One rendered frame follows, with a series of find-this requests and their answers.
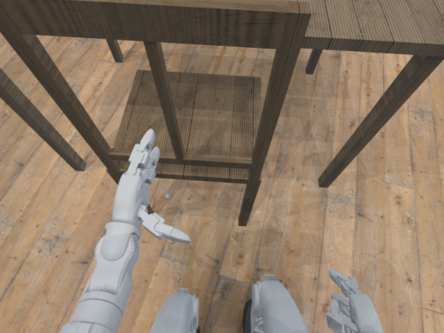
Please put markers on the chair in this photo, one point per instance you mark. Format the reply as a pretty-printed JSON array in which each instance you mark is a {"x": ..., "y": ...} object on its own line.
[{"x": 208, "y": 127}]

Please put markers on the robot left thigh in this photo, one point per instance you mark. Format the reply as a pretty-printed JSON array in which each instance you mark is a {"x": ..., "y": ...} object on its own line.
[{"x": 179, "y": 314}]

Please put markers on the left robot hand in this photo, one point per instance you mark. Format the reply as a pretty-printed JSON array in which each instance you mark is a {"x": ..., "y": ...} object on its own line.
[{"x": 133, "y": 189}]

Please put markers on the left robot forearm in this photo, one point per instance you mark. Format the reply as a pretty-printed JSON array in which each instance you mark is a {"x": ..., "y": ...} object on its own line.
[{"x": 106, "y": 293}]

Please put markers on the robot right thigh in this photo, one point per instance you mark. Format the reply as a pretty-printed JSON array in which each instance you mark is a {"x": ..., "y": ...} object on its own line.
[{"x": 272, "y": 302}]

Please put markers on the robot thigh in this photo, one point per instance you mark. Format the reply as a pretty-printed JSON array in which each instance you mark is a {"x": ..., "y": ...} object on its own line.
[
  {"x": 179, "y": 314},
  {"x": 272, "y": 302}
]

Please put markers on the right robot hand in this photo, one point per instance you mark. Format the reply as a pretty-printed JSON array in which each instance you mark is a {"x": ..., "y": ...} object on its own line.
[{"x": 359, "y": 314}]

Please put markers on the table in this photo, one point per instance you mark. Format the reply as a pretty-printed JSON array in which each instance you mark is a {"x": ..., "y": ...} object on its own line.
[{"x": 411, "y": 27}]

